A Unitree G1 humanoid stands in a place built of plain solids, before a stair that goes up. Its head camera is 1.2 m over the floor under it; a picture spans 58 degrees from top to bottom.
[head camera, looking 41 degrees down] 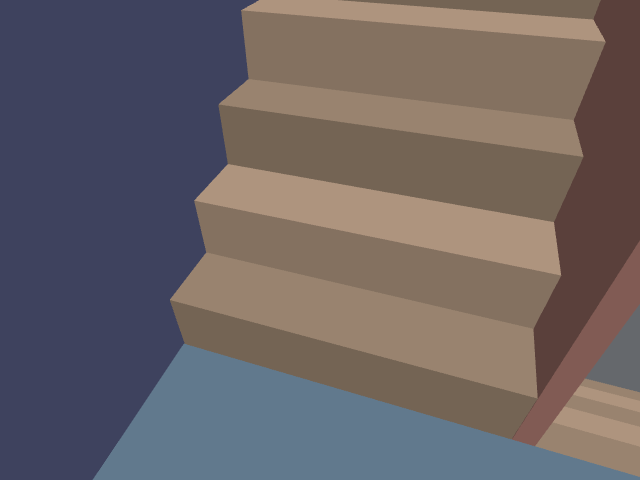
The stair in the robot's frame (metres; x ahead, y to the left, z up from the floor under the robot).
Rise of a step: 0.21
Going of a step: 0.22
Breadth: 1.03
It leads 18 degrees to the right of straight ahead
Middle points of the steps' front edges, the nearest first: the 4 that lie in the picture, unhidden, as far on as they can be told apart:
0.70 -0.04 0.22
0.91 -0.11 0.43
1.12 -0.18 0.64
1.33 -0.24 0.86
